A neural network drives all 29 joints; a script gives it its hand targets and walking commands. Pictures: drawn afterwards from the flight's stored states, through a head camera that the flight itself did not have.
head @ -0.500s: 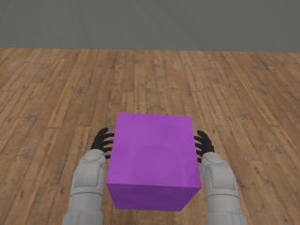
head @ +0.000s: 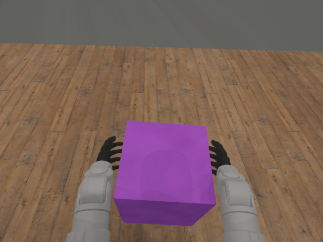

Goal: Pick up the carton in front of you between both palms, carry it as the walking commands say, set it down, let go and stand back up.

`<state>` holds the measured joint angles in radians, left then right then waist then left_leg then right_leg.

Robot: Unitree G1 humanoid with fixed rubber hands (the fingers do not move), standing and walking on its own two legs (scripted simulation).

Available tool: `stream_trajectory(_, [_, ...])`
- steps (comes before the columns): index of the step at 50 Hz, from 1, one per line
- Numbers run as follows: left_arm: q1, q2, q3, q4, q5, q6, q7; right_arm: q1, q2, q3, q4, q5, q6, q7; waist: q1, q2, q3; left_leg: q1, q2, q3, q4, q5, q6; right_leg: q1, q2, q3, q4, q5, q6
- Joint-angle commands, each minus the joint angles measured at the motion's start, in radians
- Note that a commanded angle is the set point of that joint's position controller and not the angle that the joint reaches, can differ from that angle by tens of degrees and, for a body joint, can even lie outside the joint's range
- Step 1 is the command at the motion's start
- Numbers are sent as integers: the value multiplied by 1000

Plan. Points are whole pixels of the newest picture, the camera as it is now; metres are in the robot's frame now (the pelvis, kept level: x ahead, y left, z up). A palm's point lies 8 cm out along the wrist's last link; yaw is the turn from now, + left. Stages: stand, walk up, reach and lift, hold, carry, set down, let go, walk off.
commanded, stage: hold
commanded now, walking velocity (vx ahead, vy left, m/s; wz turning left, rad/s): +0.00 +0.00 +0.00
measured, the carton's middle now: (161, 177) +0.30 +0.00 -0.05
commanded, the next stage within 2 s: set down in 0.32 s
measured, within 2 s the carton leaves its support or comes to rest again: neither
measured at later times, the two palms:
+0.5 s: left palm (112, 159) +0.31 +0.14 +0.03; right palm (229, 171) +0.28 -0.16 +0.04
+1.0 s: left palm (115, 180) +0.34 +0.15 -0.16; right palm (203, 181) +0.34 -0.15 -0.15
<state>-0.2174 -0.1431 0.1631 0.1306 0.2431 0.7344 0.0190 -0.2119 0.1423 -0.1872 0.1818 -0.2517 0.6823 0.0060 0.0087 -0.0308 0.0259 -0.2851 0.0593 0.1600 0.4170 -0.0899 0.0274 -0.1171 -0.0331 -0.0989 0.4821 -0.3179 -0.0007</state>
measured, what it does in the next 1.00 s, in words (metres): lowers itself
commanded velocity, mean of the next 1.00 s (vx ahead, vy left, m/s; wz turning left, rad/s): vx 0.00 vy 0.00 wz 0.00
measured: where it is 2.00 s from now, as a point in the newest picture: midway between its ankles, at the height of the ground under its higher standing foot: outside the picture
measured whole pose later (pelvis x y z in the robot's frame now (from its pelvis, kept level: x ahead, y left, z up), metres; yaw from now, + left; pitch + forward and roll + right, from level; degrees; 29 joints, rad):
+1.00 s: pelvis -0.04 +0.02 -0.08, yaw -6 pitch +26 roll -1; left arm -0.53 -0.13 0.39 0.50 0.27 0.18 0.03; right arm -0.59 0.12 -0.39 0.62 -0.26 0.14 -0.01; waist 0.04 -0.07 -0.01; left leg -1.17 0.05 0.04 0.92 -0.17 0.02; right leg -1.04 0.03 0.02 1.03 -0.44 0.01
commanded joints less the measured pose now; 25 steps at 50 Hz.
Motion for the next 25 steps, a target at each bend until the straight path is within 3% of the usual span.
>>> stream_trajectory(1, [-384, -787, -542, -124, -206, -64, -201, -391, 850, 481, -76, 207, -65, 192, 27, -28, -318, 621, -123, -234, 22, 363, 5, -177, 101, 193, -163, 353, -48])
stream_trajectory(2, [-350, -806, -537, -95, -205, -63, -189, -393, 822, 482, -83, 219, -67, 186, 17, 26, -279, 640, -134, -232, 19, 368, 2, -228, 94, 219, -179, 360, -43])
stream_trajectory(3, [-365, -805, -557, -146, -236, -71, -194, -357, 815, 471, -79, 210, -73, 184, 3, 0, -296, 556, -134, -240, -3, 319, -11, -124, 121, 208, -177, 301, -63])
stream_trajectory(4, [-433, -774, -535, -92, -245, -68, -204, -369, 804, 438, -40, 169, -76, 177, -54, -18, -211, 554, -157, -213, 13, 218, -26, -193, 92, 210, -209, 199, -65])
stream_trajectory(5, [-389, -813, -528, -63, -231, -68, -216, -404, 819, 483, -84, 203, -72, 179, -43, 29, -232, 586, -156, -202, -2, 121, -22, -229, 73, 233, -229, 127, -59])
stream_trajectory(6, [-400, -808, -536, -88, -202, -62, -205, -406, 835, 452, 35, 204, -59, 196, 13, -1, -154, 568, -154, -222, -21, 129, -13, -298, 76, 217, -239, 105, -56])
stream_trajectory(7, [-434, -818, -542, -66, -223, -69, -203, -425, 842, 450, 10, 194, -71, 202, 5, -21, -169, 536, -151, -222, -12, 156, -17, -236, 97, 211, -220, 130, -50])
stream_trajectory(8, [-422, -806, -541, -102, -213, -69, -198, -406, 846, 445, 37, 197, -67, 201, 30, 8, -162, 532, -148, -227, -12, 144, -13, -227, 86, 205, -213, 130, -62])
stream_trajectory(9, [-440, -805, -500, -54, -205, -64, -205, -442, 831, 436, -26, 196, -66, 190, -28, -1, -162, 526, -154, -203, -14, 107, -14, -238, 84, 210, -237, 96, -55])
stream_trajectory(10, [-410, -809, -492, -30, -186, -64, -203, -446, 845, 452, 4, 211, -70, 196, 18, 35, -179, 559, -170, -197, -6, 92, -27, -232, 82, 221, -240, 79, -68])
stream_trajectory(11, [-402, -825, -506, -54, -193, -68, -198, -434, 845, 492, -16, 223, -66, 196, 18, -29, -178, 641, -152, -219, -5, 107, -8, -288, 61, 227, -239, 109, -66])
stream_trajectory(12, [-403, -837, -544, -95, -227, -76, -204, -396, 834, 468, 12, 220, -74, 201, -14, 18, -206, 676, -137, -217, 17, 149, -25, -299, 66, 229, -241, 101, -76])
stream_trajectory(13, [-436, -832, -488, -20, -181, -63, -200, -465, 819, 460, -14, 208, -82, 194, -2, 11, -140, 629, -143, -220, 0, 64, -15, -323, 69, 219, -240, 46, -80])
stream_trajectory(14, [-404, -857, -498, -48, -182, -62, -204, -444, 845, 469, 16, 185, -72, 203, -6, 16, -175, 558, -151, -214, -14, 42, -20, -250, 82, 215, -220, 57, -62])
stream_trajectory(15, [-433, -832, -520, -54, -199, -67, -193, -449, 849, 447, 40, 209, -61, 198, 32, -53, -108, 616, -129, -232, -13, 54, -4, -325, 68, 220, -227, 72, -61])
stream_trajectory(16, [-391, -868, -522, -2, -211, -62, -200, -461, 830, 491, -41, 232, -77, 202, 2, 15, -174, 606, -137, -224, -22, 76, -19, -261, 82, 218, -218, 95, -61])
stream_trajectory(17, [-415, -854, -545, -61, -209, -64, -202, -447, 850, 469, 8, 223, -66, 205, 18, 8, -191, 557, -131, -230, -30, 70, -14, -212, 91, 205, -209, 93, -61])
stream_trajectory(18, [-380, -877, -503, 9, -190, -58, -198, -489, 824, 463, -20, 220, -71, 215, 4, 21, -204, 604, -126, -240, -26, 94, -19, -253, 91, 203, -195, 86, -58])
stream_trajectory(19, [-401, -882, -506, -2, -201, -70, -201, -477, 812, 455, 28, 195, -71, 219, 0, 28, -188, 582, -124, -237, -15, 89, -19, -276, 95, 218, -185, 87, -71])
stream_trajectory(20, [-519, -847, -508, -54, -191, -82, -201, -520, 811, 412, 25, 179, -79, 218, -25, 32, -202, 621, -112, -227, -24, 19, -20, -298, 91, 216, -204, 51, -54])
stream_trajectory(21, [-540, -903, -508, 19, -216, -82, -201, -524, 780, 401, 45, 162, -96, 228, -80, 58, -178, 584, -125, -229, -27, -25, -33, -285, 98, 219, -189, 17, -72])
stream_trajectory(22, [-519, -898, -478, 33, -216, -94, -206, -543, 828, 413, 40, 166, -100, 226, -12, 8, -208, 624, -119, -232, -34, -60, -19, -319, 89, 215, -200, -6, -66])
stream_trajectory(23, [-554, -897, -397, 117, -175, -102, -195, -618, 798, 386, 107, 166, -106, 219, 30, 14, -151, 594, -110, -250, -18, -63, -15, -367, 71, 207, -182, -15, -71])
stream_trajectory(24, [-535, -864, -407, 87, -167, -111, -195, -581, 844, 388, 126, 159, -123, 235, -6, 0, -172, 597, -115, -254, -7, -65, -18, -381, 89, 200, -160, -37, -72])
stream_trajectory(25, [-567, -882, -360, 161, -137, -122, -198, -649, 833, 354, 190, 148, -131, 234, 33, 20, -151, 534, -109, -260, 9, -68, -12, -344, 85, 202, -141, -17, -65])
